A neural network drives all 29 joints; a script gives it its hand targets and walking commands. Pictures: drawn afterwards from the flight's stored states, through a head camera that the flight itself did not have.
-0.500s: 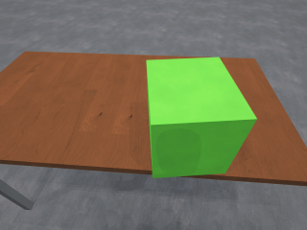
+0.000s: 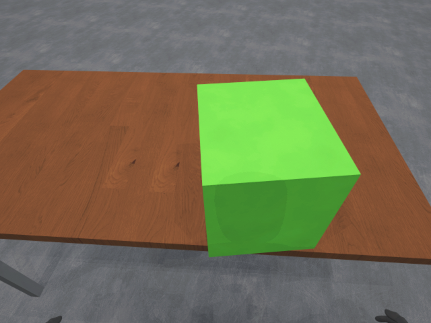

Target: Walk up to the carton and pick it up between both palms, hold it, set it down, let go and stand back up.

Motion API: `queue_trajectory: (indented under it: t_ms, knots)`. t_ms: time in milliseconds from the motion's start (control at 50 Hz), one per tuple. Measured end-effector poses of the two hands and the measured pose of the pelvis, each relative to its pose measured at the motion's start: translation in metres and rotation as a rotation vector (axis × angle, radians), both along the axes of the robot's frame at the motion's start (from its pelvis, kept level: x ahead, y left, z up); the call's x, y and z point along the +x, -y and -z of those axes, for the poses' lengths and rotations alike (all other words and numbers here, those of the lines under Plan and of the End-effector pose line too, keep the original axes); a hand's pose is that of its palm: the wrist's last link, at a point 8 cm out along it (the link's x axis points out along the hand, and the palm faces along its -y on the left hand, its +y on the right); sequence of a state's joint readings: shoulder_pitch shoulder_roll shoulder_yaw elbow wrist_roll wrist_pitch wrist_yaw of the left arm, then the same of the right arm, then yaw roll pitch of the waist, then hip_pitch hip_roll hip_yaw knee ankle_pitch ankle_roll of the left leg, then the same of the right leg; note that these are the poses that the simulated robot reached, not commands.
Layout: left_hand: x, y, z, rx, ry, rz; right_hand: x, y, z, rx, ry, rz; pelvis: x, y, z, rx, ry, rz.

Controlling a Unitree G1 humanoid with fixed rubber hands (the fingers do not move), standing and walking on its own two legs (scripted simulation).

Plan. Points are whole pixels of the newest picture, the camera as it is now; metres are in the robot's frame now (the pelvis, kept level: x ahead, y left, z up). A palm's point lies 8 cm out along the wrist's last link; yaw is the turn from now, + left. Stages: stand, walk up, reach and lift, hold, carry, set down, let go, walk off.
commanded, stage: walk up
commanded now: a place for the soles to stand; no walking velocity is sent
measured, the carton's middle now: (256, 167) +0.42 -0.07 +0.06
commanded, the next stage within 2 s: none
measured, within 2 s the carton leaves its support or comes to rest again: neither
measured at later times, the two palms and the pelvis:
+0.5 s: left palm out of the picture +0.11 +0.33 -0.07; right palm out of the picture +0.12 -0.33 -0.08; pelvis +0.00 -0.01 +0.00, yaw +0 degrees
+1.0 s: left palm out of the picture +0.10 +0.33 -0.07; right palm out of the picture +0.12 -0.33 -0.07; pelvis +0.00 +0.00 +0.00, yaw +0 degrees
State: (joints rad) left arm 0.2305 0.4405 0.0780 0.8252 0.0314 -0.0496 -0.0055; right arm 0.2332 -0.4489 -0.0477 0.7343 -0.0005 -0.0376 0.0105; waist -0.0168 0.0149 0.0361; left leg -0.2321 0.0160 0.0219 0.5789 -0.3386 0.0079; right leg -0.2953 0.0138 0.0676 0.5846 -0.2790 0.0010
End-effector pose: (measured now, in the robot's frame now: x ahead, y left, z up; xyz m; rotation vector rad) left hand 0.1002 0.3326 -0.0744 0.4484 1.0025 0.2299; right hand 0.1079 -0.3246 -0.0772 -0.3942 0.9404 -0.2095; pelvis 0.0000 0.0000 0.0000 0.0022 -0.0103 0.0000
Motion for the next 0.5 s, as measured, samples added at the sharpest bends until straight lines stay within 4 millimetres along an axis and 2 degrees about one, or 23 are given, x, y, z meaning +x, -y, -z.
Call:
queue_trajectory:
  t_ms: [220, 500]
  knots:
    - [0.013, 0.003, -0.003, 0.002, 0.021, 0.007, 0.009, 0.002, 0.0, 0.003, 0.013, -0.004, 0.002, 0.002, 0.0, 0.003, -0.002, 0.0]
    - [0.009, 0.005, -0.003, 0.006, 0.014, 0.005, 0.014, 0.004, 0.0, 0.007, 0.023, -0.006, 0.002, 0.005, 0.001, 0.007, -0.002, 0.0]
